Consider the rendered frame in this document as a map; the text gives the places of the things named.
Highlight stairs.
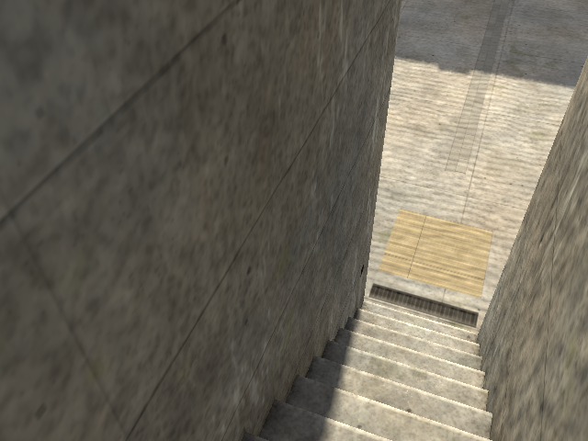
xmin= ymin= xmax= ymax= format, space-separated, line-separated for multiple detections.
xmin=242 ymin=300 xmax=492 ymax=441

